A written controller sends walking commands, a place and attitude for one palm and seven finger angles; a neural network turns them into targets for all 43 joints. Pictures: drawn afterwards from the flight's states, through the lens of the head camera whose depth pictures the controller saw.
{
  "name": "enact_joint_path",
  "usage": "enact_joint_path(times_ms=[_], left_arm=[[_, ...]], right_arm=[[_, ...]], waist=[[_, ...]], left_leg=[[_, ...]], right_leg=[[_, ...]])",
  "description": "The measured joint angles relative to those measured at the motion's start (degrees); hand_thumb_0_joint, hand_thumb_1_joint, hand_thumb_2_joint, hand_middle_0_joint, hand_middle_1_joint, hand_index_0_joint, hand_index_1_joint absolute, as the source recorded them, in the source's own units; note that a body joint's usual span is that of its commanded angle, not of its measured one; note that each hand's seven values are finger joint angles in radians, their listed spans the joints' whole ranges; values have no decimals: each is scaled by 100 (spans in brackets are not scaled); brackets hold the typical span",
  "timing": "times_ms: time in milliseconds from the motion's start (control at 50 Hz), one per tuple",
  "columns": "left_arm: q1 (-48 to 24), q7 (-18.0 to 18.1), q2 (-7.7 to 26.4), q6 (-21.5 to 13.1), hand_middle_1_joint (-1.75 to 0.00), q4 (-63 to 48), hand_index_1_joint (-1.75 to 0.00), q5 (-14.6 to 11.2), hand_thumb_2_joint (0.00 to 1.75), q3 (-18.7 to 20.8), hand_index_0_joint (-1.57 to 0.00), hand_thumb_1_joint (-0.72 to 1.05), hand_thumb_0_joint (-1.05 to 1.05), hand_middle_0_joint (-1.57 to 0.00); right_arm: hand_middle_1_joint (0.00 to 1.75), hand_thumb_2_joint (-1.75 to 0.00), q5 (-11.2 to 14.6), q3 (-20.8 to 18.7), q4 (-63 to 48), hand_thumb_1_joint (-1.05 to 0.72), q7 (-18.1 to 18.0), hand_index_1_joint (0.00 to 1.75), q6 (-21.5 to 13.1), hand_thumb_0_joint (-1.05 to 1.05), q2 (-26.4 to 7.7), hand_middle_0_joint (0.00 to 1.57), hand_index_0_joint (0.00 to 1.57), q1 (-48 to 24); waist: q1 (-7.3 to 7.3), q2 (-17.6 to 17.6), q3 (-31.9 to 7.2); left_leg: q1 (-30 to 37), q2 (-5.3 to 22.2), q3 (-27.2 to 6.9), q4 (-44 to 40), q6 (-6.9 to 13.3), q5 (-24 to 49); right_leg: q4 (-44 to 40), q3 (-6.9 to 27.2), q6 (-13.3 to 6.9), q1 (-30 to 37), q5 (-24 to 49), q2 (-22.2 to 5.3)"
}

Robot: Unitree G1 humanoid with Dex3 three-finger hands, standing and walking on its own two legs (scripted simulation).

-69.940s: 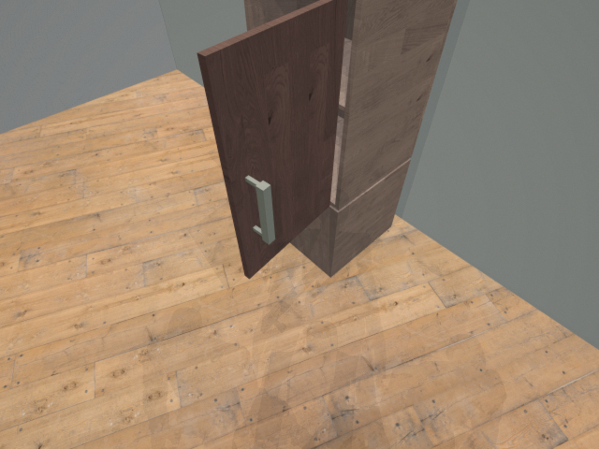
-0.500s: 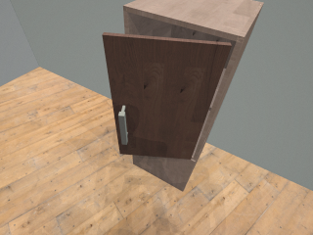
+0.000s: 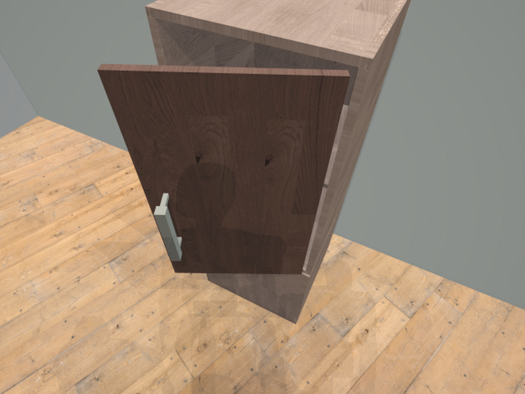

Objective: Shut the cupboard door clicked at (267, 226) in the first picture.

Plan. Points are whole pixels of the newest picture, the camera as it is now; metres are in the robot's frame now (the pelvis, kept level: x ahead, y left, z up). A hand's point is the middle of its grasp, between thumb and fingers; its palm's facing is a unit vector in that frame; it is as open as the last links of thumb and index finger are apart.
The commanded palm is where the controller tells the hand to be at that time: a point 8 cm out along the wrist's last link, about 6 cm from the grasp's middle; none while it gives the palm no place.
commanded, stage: come to a stop and stand still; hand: left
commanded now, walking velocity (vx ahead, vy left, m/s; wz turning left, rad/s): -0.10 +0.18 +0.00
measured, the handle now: (171, 228) +0.45 +0.21 -0.09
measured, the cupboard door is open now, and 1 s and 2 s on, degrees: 26 26 26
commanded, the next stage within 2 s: look again from close up in 1.10 s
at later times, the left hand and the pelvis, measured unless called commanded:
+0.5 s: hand out of the picture -0.05 +0.22 -0.18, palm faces +0.06 -0.99 -0.11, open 7.3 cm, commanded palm none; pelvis -0.05 +0.06 +0.01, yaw +1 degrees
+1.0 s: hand out of the picture -0.14 +0.20 -0.16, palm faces +0.07 -0.98 -0.16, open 7.4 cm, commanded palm none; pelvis -0.09 +0.05 +0.02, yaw -1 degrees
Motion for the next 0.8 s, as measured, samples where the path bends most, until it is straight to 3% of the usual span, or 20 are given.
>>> enact_joint_path(times_ms=[140, 220, 240, 300, 360, 440, 560, 700, 800], left_arm=[[-364, 106, 5, 2, -30, -212, -29, 24, 90, 35, -20, 94, 1, -20], [-415, 103, 32, 132, -30, -306, -30, 37, 90, 83, -20, 94, 0, -20], [-399, 95, 50, 174, -30, -312, -30, 29, 90, 96, -20, 93, 0, -20], [-325, 75, 112, 358, -30, -269, -29, 7, 90, 144, -20, 93, 0, -20], [-229, 40, 86, 441, -30, -172, -29, 43, 90, 140, -20, 92, 0, -20], [-29, -38, 13, 385, -30, -38, -29, 75, 90, 109, -20, 92, 0, -20], [337, -82, -56, 424, -30, 199, -29, 99, 90, 87, -20, 92, 0, -20], [500, -97, -69, 497, -30, 310, -29, 90, 90, 91, -20, 91, 0, -20], [516, -78, -139, 483, -30, 272, -29, 67, 90, 83, -20, 91, 0, -20]], right_arm=[[30, -90, 27, -47, -116, -91, 13, 30, 123, 0, 26, 20, 20, -296], [30, -90, 12, -118, -264, -93, 17, 30, 177, 1, -83, 20, 20, -497], [30, -90, 10, -129, -311, -93, 28, 30, 157, 1, -107, 20, 20, -525], [30, -90, -38, -131, -431, -93, 54, 30, 89, 1, -97, 20, 20, -541], [30, -90, -73, -79, -458, -92, 37, 29, 40, 0, -83, 20, 20, -510], [30, -90, -84, -44, -377, -94, -29, 30, -19, 1, -88, 20, 20, -448], [30, -90, -75, -44, -322, -95, -43, 30, -96, 1, -63, 20, 20, -292], [30, -90, -79, -51, -136, -92, -18, 30, -73, 0, 41, 20, 20, 28], [30, -90, -112, -99, 54, -91, 25, 30, 30, 0, 33, 20, 20, 210]], waist=[[94, -74, 173], [168, -196, 256], [167, -225, 258], [189, -401, 200], [162, -378, 54], [177, -322, -124], [104, -279, -272], [-20, -226, -302], [-60, -88, -350]], left_leg=[[-282, -166, 92, 532, -85, -506], [-290, -305, 233, 209, -106, -80], [-218, -316, 272, -52, -49, 285], [-186, -425, 424, -192, 458, 687], [-145, -479, 439, -506, 654, 826], [-118, -559, 413, -1006, 724, 1174], [-125, -573, 467, -1522, 783, 1532], [-122, -556, 497, -1861, 756, 1820], [-137, -549, 497, -1969, 730, 1951]], right_leg=[[-232, -101, -8, 124, 182, -56], [-185, -75, 94, 79, 269, -152], [-110, -62, 137, 38, 260, -169], [252, 137, 189, -120, -226, -229], [1060, 424, 155, -324, -614, -146], [1671, 630, 214, -345, -395, -105], [1855, 647, 274, -218, -377, -63], [1573, 533, 211, -134, -497, -8], [897, 313, 75, 71, -871, 55]])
